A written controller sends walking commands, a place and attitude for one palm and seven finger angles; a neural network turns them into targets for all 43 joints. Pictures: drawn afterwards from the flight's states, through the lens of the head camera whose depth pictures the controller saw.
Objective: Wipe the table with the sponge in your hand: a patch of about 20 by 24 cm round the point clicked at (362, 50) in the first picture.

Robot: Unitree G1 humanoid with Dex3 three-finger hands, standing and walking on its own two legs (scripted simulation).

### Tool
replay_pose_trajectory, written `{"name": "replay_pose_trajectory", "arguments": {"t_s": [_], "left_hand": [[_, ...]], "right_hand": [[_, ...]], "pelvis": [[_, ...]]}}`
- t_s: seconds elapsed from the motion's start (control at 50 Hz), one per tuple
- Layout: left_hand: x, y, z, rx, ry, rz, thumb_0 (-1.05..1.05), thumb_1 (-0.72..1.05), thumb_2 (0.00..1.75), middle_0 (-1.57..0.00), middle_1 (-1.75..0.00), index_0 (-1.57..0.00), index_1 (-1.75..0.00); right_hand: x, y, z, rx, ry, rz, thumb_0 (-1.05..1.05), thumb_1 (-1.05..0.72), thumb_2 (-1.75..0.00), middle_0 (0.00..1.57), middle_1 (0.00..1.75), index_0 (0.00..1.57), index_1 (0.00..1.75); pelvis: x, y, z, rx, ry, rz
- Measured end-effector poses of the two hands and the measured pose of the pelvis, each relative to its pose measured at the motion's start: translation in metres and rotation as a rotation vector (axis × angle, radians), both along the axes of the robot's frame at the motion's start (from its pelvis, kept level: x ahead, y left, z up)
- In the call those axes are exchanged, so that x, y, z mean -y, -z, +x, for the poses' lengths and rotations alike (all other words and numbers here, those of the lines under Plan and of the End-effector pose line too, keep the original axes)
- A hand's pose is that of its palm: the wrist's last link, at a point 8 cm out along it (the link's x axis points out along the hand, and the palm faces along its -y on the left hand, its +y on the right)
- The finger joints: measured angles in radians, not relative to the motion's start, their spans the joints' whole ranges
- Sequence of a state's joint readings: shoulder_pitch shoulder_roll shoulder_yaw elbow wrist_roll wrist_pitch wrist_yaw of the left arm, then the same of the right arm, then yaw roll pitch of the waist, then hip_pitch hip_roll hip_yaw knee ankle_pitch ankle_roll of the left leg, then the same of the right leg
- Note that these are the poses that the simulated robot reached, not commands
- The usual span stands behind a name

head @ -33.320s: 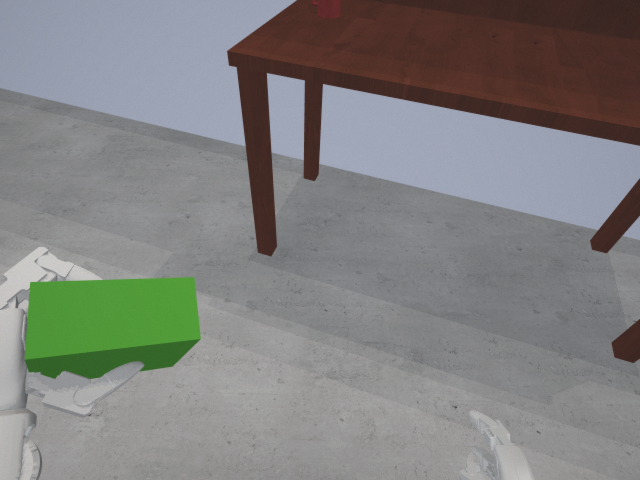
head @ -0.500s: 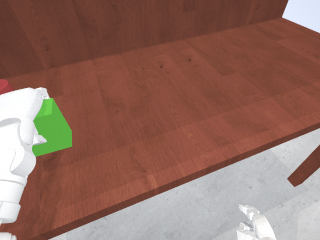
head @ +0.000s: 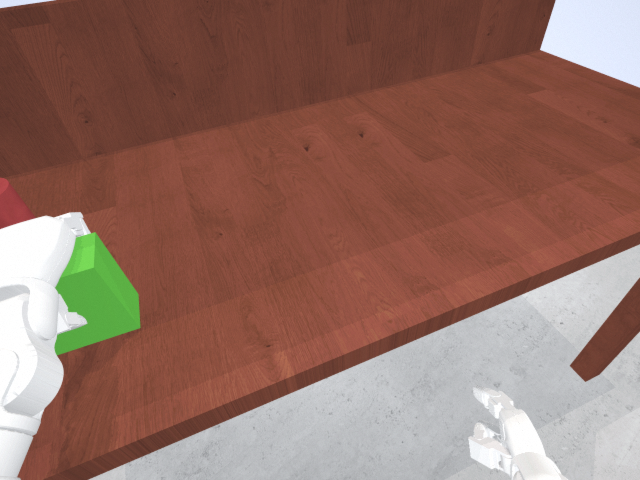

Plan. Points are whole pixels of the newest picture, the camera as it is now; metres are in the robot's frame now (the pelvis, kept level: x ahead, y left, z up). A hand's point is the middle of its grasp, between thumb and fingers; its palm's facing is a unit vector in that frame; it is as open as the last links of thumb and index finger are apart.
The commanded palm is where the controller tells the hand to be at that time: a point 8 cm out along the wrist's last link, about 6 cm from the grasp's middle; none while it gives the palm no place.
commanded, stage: wipe back along the first lane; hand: left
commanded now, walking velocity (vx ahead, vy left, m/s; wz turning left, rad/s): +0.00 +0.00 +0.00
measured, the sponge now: (76, 308) +0.26 +0.36 +0.10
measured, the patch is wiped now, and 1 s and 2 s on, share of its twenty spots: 1.00 1.00 1.00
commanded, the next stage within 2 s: lift the sponge slowly off the table in 0.72 s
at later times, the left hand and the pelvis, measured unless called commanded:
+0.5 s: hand (52, 316) +0.21 +0.32 +0.15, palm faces +0.12 -0.03 -0.99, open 10.2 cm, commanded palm +0.16 +0.31 +0.18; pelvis +0.00 -0.02 -0.01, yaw -1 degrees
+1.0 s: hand (33, 340) +0.18 +0.32 +0.16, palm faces +0.25 -0.09 -0.96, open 10.2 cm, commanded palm +0.13 +0.30 +0.20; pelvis -0.01 +0.00 -0.01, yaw -1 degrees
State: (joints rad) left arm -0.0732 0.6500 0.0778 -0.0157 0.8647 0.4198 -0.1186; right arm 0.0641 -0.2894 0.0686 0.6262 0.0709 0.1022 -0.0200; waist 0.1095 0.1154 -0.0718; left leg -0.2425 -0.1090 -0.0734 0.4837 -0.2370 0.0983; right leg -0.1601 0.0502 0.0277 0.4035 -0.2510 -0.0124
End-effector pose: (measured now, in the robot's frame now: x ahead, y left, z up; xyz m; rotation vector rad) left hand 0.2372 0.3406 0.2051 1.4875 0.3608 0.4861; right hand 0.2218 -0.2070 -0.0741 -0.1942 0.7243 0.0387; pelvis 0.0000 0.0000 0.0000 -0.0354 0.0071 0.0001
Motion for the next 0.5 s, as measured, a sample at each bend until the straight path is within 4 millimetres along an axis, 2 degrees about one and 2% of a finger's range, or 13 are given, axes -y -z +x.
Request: {"name": "replay_pose_trajectory", "arguments": {"t_s": [0.24,0.5], "left_hand": [[0.013,0.001,-0.016,-0.002,-0.015,-0.002,0.00,-0.50,1.07,-0.68,-1.38,-0.71,-1.36],[0.025,0.001,-0.048,0.036,0.020,-0.010,0.00,-0.50,1.07,-0.67,-1.38,-0.70,-1.36]], "right_hand": [[0.015,-0.001,0.006,0.014,0.008,0.000,0.01,-0.90,-0.89,0.20,0.30,0.20,0.30],[0.018,-0.006,0.007,0.043,0.017,-0.004,0.02,-0.90,-0.89,0.20,0.30,0.20,0.30]], "pelvis": [[0.014,0.002,0.006,0.000,0.007,0.002],[0.015,0.005,0.003,0.015,0.017,-0.001]]}}
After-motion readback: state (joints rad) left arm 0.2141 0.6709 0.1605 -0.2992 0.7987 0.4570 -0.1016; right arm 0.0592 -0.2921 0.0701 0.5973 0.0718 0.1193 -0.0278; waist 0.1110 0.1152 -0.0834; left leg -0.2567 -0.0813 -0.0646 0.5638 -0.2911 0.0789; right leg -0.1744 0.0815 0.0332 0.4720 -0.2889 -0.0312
